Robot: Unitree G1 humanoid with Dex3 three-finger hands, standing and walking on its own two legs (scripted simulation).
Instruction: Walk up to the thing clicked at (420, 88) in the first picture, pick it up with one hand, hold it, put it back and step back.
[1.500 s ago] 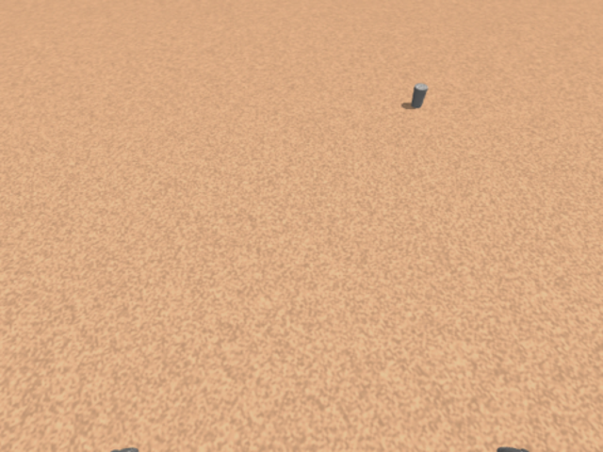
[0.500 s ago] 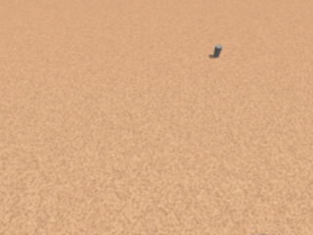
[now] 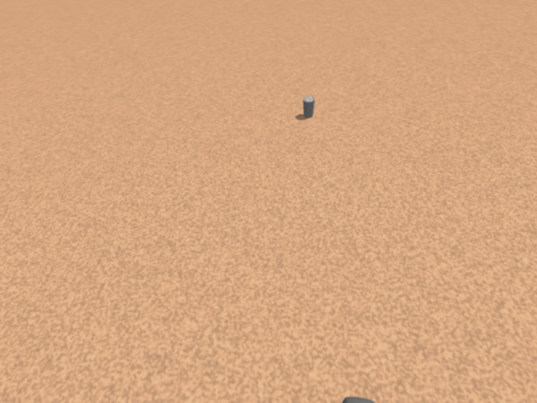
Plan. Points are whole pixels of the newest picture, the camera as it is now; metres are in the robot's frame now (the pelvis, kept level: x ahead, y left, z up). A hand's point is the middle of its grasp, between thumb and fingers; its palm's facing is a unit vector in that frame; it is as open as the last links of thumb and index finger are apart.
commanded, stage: walk up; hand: left
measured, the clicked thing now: (308, 107) +2.00 -0.19 -0.68
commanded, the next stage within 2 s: none
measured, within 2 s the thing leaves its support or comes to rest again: neither
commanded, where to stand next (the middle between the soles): +1.59 -0.34 m, yaw -14 degrees
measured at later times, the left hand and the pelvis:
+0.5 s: hand (162, 295) +0.35 +0.27 -0.15, palm faces -0.19 -0.92 -0.34, open 7.4 cm; pelvis +0.28 +0.00 +0.01, yaw -10 degrees
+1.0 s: hand (243, 155) +0.76 +0.11 -0.10, palm faces -0.25 -0.90 -0.35, open 7.4 cm; pelvis +0.56 -0.10 +0.01, yaw -14 degrees
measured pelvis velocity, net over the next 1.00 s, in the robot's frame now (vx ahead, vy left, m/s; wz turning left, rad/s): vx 0.56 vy -0.10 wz -0.25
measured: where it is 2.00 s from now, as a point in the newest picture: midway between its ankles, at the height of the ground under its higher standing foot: (325, 223)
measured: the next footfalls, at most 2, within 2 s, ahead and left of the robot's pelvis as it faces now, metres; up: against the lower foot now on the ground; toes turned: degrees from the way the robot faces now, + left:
left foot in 0.40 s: +0.41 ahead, +0.10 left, +0.00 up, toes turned +0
right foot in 0.88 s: +0.64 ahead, -0.22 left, +0.00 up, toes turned -17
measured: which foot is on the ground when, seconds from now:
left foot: down 0.00-0.00, up 0.02-0.38, down 0.40-0.92, up 0.94-1.00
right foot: down 0.00-0.44, up 0.46-0.86, down 0.88-1.00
